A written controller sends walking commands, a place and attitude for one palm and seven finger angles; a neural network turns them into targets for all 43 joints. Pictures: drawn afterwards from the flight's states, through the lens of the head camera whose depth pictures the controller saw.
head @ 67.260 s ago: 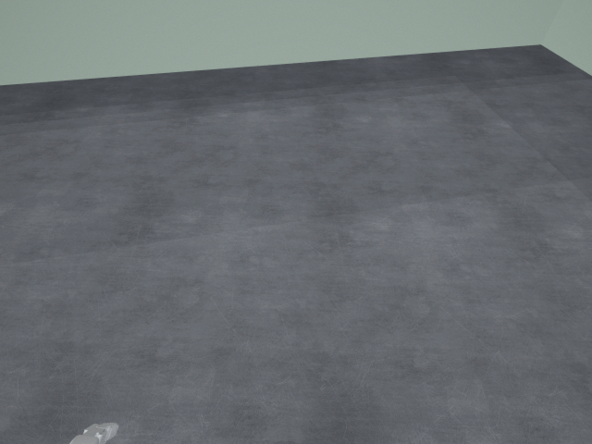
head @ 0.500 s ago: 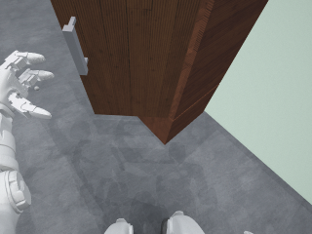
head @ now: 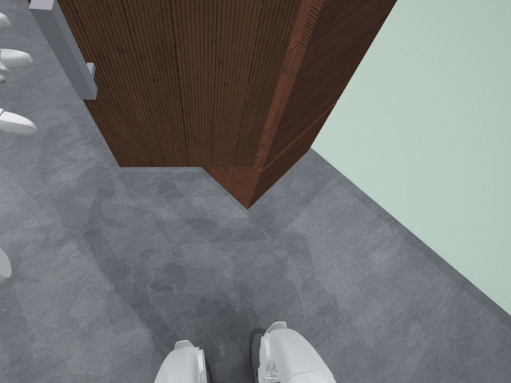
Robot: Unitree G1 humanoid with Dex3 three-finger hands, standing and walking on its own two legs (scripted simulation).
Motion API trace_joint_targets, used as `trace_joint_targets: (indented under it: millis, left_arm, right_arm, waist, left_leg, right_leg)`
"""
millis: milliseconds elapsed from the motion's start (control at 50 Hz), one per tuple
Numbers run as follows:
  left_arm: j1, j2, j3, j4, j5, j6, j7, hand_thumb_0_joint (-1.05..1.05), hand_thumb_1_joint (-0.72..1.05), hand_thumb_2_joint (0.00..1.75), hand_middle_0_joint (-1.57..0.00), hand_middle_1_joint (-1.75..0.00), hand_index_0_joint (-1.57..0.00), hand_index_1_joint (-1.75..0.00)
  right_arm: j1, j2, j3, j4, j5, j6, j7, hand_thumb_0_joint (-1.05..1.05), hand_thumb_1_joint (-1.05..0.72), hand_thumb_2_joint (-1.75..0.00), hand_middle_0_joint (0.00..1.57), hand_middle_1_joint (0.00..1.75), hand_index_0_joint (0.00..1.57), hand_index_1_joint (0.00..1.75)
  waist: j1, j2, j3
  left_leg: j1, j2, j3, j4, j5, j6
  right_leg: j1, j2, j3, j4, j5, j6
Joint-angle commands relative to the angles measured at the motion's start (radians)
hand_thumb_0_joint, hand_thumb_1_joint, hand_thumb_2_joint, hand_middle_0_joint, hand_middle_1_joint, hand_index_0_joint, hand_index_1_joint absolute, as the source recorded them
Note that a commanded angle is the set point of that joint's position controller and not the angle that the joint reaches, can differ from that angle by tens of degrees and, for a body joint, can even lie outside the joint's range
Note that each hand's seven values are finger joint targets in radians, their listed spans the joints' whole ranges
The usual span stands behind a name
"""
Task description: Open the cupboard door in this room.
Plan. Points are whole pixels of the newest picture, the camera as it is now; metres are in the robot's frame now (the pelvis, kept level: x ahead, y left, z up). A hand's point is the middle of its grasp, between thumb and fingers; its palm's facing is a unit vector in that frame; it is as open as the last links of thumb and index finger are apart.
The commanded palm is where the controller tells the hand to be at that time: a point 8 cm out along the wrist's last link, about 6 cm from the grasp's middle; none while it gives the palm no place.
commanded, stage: move the hooked fingers beside the handle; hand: left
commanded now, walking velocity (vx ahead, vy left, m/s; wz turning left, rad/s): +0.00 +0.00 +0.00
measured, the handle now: (71, 44) +0.59 +0.21 +0.08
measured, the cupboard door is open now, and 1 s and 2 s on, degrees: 47 47 47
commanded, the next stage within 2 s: slide the fingers in behind the handle in 0.98 s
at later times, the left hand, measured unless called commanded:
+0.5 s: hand (4, 62) +0.55 +0.28 +0.09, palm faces -0.03 -1.00 -0.01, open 14.0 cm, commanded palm +0.53 +0.31 +0.08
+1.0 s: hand (2, 68) +0.53 +0.28 +0.09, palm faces -0.03 -1.00 -0.01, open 14.0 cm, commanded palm +0.52 +0.31 +0.08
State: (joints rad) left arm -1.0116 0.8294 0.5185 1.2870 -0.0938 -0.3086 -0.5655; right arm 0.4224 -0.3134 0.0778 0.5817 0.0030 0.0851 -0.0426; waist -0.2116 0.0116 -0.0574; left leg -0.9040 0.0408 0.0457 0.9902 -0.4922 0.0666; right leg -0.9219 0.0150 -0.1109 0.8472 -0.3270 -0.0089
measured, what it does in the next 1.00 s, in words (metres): stands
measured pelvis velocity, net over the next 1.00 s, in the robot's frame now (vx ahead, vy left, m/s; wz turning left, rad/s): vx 0.01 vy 0.00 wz -0.01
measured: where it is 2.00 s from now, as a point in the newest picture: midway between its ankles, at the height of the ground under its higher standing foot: outside the picture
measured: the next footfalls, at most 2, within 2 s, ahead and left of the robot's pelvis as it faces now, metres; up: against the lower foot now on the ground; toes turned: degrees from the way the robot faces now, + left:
none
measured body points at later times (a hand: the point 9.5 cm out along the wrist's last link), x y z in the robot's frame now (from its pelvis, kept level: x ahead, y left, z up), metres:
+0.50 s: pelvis +0.02 +0.00 +0.00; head +0.19 +0.04 +0.41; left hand +0.54 +0.34 +0.09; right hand -0.03 -0.26 -0.08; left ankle -0.02 +0.07 -0.68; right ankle +0.03 -0.12 -0.68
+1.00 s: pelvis +0.01 +0.00 +0.00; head +0.18 +0.04 +0.42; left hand +0.53 +0.33 +0.10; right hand +0.00 -0.27 -0.09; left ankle -0.02 +0.07 -0.68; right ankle +0.03 -0.12 -0.68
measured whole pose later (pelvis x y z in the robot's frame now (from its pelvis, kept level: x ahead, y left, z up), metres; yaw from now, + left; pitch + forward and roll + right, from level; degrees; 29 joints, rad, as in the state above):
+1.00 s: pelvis +0.01 +0.00 +0.00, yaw -1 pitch +24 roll -6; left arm -1.00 0.84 0.53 1.26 -0.09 -0.30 -0.54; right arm 0.41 -0.30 0.08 0.55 0.00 0.13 -0.02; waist -0.22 0.02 -0.07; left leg -0.90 0.05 0.03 0.99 -0.52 0.06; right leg -0.91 0.04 -0.11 0.83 -0.34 -0.01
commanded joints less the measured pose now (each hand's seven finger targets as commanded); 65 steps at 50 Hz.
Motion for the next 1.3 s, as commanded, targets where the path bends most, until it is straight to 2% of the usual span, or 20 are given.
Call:
trace_joint_targets:
  millis: [0,60,100,160,220,260,360,440,500,540,560,620,780,900,940,980,1080,1140,1200,1280]
  left_arm:
    - [-0.436,0.334,0.036,-0.197,-0.013,-0.054,0.009,0.0,-0.5,0.3,-0.3,-1.2,-0.3,-1.2]
    - [-0.427,0.329,0.031,-0.203,-0.003,-0.044,0.013,0.0,-0.5,0.3,-0.3,-1.2,-0.3,-1.2]
    - [-0.463,0.333,0.025,-0.17,0.005,-0.027,0.023,0.0,-0.5,0.3,-0.3,-1.2,-0.3,-1.2]
    - [-0.472,0.406,0.066,-0.178,0.024,-0.027,0.035,0.0,-0.5,0.3,-0.3,-1.2,-0.3,-1.2]
    - [-0.425,0.358,0.038,-0.18,0.022,-0.029,0.032,0.0,-0.5,0.3,-0.3,-1.2,-0.3,-1.2]
    - [-0.403,0.4,0.075,-0.18,0.016,-0.024,0.026,0.0,-0.5,0.3,-0.3,-1.2,-0.3,-1.2]
    - [-0.38,0.427,0.106,-0.239,0.006,-0.033,0.016,0.0,-0.5,0.3,-0.3,-1.2,-0.3,-1.2]
    - [-0.363,0.384,0.095,-0.28,-0.014,-0.043,0.009,0.0,-0.5,0.3,-0.3,-1.2,-0.3,-1.2]
    - [-0.372,0.31,0.036,-0.262,-0.016,-0.034,0.007,0.0,-0.5,0.3,-0.3,-1.2,-0.3,-1.2]
    - [-0.412,0.292,0.028,-0.314,-0.025,-0.046,0.01,0.0,-0.5,0.3,-0.3,-1.2,-0.3,-1.2]
    - [-0.372,0.295,0.041,-0.287,-0.026,-0.043,0.013,0.0,-0.5,0.3,-0.3,-1.2,-0.3,-1.2]
    - [-0.391,0.251,0.01,-0.258,-0.036,-0.038,0.02,0.0,-0.5,0.3,-0.3,-1.2,-0.3,-1.2]
    - [-0.365,0.332,0.06,-0.273,-0.012,-0.059,0.048,0.0,-0.5,0.3,-0.3,-1.2,-0.3,-1.2]
    - [-0.354,0.325,0.047,-0.226,-0.02,-0.047,0.025,0.0,-0.5,0.3,-0.3,-1.2,-0.3,-1.2]
    - [-0.393,0.346,0.055,-0.247,-0.019,-0.056,0.022,0.0,-0.5,0.3,-0.3,-1.2,-0.3,-1.2]
    - [-0.391,0.295,0.02,-0.236,-0.027,-0.057,0.015,0.0,-0.5,0.3,-0.3,-1.2,-0.3,-1.2]
    - [-0.388,0.303,0.026,-0.212,-0.031,-0.054,0.005,0.0,-0.5,0.3,-0.3,-1.2,-0.3,-1.2]
    - [-0.408,0.283,0.012,-0.275,-0.032,-0.063,0.013,0.0,-0.5,0.3,-0.3,-1.2,-0.3,-1.2]
    - [-0.39,0.261,0.006,-0.23,-0.036,-0.051,0.027,0.0,-0.5,0.3,-0.3,-1.2,-0.3,-1.2]
    - [-0.421,0.23,-0.022,-0.241,-0.019,-0.055,0.062,0.0,-0.5,0.3,-0.3,-1.2,-0.3,-1.2]
  right_arm:
    - [0.218,-0.202,-0.074,-0.022,-0.011,0.001,-0.014,0.0,-0.9,-0.9,0.2,0.3,0.2,0.3]
    - [0.24,-0.204,-0.075,-0.019,-0.016,0.013,-0.007,0.0,-0.9,-0.9,0.2,0.3,0.2,0.3]
    - [0.245,-0.204,-0.071,-0.014,-0.018,0.02,-0.006,0.0,-0.9,-0.9,0.2,0.3,0.2,0.3]
    - [0.258,-0.208,-0.068,-0.024,-0.021,0.025,-0.007,0.0,-0.9,-0.9,0.2,0.3,0.2,0.3]
    - [0.263,-0.2,-0.067,-0.032,-0.021,0.03,-0.003,0.0,-0.9,-0.9,0.2,0.3,0.2,0.3]
    - [0.266,-0.209,-0.073,-0.031,-0.024,0.031,0.0,0.0,-0.9,-0.9,0.2,0.3,0.2,0.3]
    - [0.267,-0.208,-0.08,-0.039,-0.024,0.034,0.007,0.0,-0.9,-0.9,0.2,0.3,0.2,0.3]
    - [0.266,-0.204,-0.086,-0.037,-0.022,0.038,0.017,0.0,-0.9,-0.9,0.2,0.3,0.2,0.3]
    - [0.257,-0.198,-0.082,-0.029,-0.019,0.046,0.019,0.0,-0.9,-0.9,0.2,0.3,0.2,0.3]
    - [0.262,-0.198,-0.087,-0.018,-0.022,0.049,0.018,0.0,-0.9,-0.9,0.2,0.3,0.2,0.3]
    - [0.264,-0.198,-0.091,-0.016,-0.023,0.048,0.017,0.0,-0.9,-0.9,0.2,0.3,0.2,0.3]
    - [0.251,-0.195,-0.083,-0.017,-0.02,0.049,0.015,0.0,-0.9,-0.9,0.2,0.3,0.2,0.3]
    - [0.228,-0.193,-0.084,-0.034,-0.021,0.04,0.014,0.0,-0.9,-0.9,0.2,0.3,0.2,0.3]
    - [0.211,-0.196,-0.077,-0.042,-0.013,0.037,0.009,0.0,-0.9,-0.9,0.2,0.3,0.2,0.3]
    - [0.214,-0.198,-0.076,-0.039,-0.014,0.036,0.006,0.0,-0.9,-0.9,0.2,0.3,0.2,0.3]
    - [0.217,-0.195,-0.075,-0.035,-0.013,0.036,0.007,0.0,-0.9,-0.9,0.2,0.3,0.2,0.3]
    - [0.218,-0.198,-0.074,-0.026,-0.012,0.032,0.006,0.0,-0.9,-0.9,0.2,0.3,0.2,0.3]
    - [0.22,-0.194,-0.076,-0.024,-0.013,0.034,0.008,0.0,-0.9,-0.9,0.2,0.3,0.2,0.3]
    - [0.219,-0.195,-0.075,-0.023,-0.013,0.034,0.011,0.0,-0.9,-0.9,0.2,0.3,0.2,0.3]
    - [0.22,-0.189,-0.073,-0.021,-0.014,0.031,0.011,0.0,-0.9,-0.9,0.2,0.3,0.2,0.3]
  waist:
    - [-0.008,0.23,-0.52]
    - [-0.006,0.287,-0.559]
    - [-0.032,0.227,-0.502]
    - [-0.02,0.257,-0.546]
    - [-0.015,0.282,-0.538]
    - [-0.014,0.228,-0.548]
    - [0.002,0.259,-0.581]
    - [0.008,0.303,-0.594]
    - [-0.014,0.266,-0.522]
    - [-0.012,0.335,-0.569]
    - [-0.008,0.306,-0.563]
    - [-0.025,0.25,-0.507]
    - [0.006,0.266,-0.557]
    - [-0.004,0.211,-0.505]
    - [-0.003,0.25,-0.522]
    - [-0.015,0.235,-0.508]
    - [-0.017,0.214,-0.512]
    - [-0.003,0.302,-0.547]
    - [-0.016,0.211,-0.499]
    - [-0.017,0.25,-0.48]
  left_leg:
    - [0.38,0.012,-0.14,-0.096,0.631,-0.063]
    - [0.456,0.021,-0.155,-0.089,0.732,-0.079]
    - [0.394,0.022,-0.15,-0.087,0.674,-0.066]
    - [0.382,0.017,-0.146,-0.081,0.688,-0.065]
    - [0.406,0.021,-0.146,-0.084,0.726,-0.07]
    - [0.378,0.022,-0.142,-0.08,0.715,-0.062]
    - [0.403,0.022,-0.138,-0.078,0.76,-0.062]
    - [0.469,0.026,-0.143,-0.076,0.835,-0.072]
    - [0.451,0.025,-0.142,-0.084,0.777,-0.065]
    - [0.547,0.033,-0.164,-0.078,0.87,-0.086]
    - [0.547,0.033,-0.164,-0.075,0.877,-0.086]
    - [0.478,0.025,-0.151,-0.081,0.807,-0.071]
    - [0.44,0.016,-0.136,-0.077,0.784,-0.071]
    - [0.354,0.008,-0.121,-0.083,0.669,-0.05]
    - [0.381,0.011,-0.131,-0.081,0.687,-0.06]
    - [0.389,0.012,-0.132,-0.082,0.667,-0.059]
    - [0.363,0.01,-0.133,-0.077,0.637,-0.055]
    - [0.443,0.015,-0.145,-0.083,0.691,-0.072]
    - [0.376,0.013,-0.137,-0.088,0.609,-0.058]
    - [0.396,0.012,-0.146,-0.1,0.584,-0.066]
  right_leg:
    - [0.207,0.038,0.062,-0.027,0.275,-0.014]
    - [0.161,0.044,0.053,-0.026,0.282,-0.016]
    - [0.163,0.046,0.051,-0.031,0.277,-0.01]
    - [0.201,0.047,0.055,-0.024,0.306,-0.015]
    - [0.186,0.049,0.049,-0.022,0.317,-0.018]
    - [0.216,0.052,0.051,-0.024,0.332,-0.013]
    - [0.243,0.055,0.053,-0.022,0.371,-0.015]
    - [0.218,0.059,0.048,-0.027,0.385,-0.017]
    - [0.183,0.059,0.042,-0.041,0.338,-0.011]
    - [0.137,0.06,0.036,-0.038,0.333,-0.016]
    - [0.141,0.061,0.036,-0.041,0.332,-0.016]
    - [0.166,0.061,0.039,-0.044,0.344,-0.017]
    - [0.248,0.055,0.053,-0.03,0.383,-0.018]
    - [0.271,0.053,0.06,-0.033,0.367,-0.013]
    - [0.246,0.053,0.056,-0.027,0.351,-0.017]
    - [0.221,0.054,0.054,-0.034,0.327,-0.014]
    - [0.224,0.055,0.054,-0.03,0.317,-0.014]
    - [0.184,0.053,0.048,-0.031,0.299,-0.018]
    - [0.198,0.055,0.049,-0.039,0.277,-0.015]
    - [0.159,0.053,0.043,-0.042,0.234,-0.017]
